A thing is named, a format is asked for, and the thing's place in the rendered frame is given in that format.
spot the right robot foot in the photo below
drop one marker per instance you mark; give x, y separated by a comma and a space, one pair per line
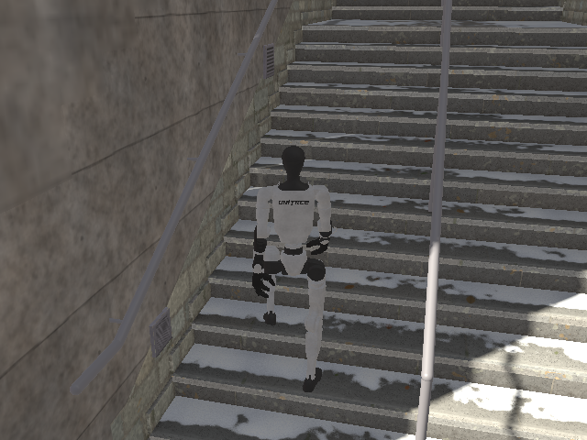
309, 384

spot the robot right upper arm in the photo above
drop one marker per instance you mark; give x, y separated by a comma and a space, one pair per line
324, 207

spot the robot left forearm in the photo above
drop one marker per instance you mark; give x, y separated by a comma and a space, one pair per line
258, 253

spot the right robot hand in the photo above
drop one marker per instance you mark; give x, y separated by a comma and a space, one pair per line
314, 243

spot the robot right forearm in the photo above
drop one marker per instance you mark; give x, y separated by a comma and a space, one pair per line
324, 237

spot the left robot hand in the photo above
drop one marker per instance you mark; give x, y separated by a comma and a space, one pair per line
258, 284

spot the humanoid robot torso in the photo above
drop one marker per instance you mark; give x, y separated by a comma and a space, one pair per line
293, 214

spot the robot left upper arm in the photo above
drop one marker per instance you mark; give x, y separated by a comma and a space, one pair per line
262, 211

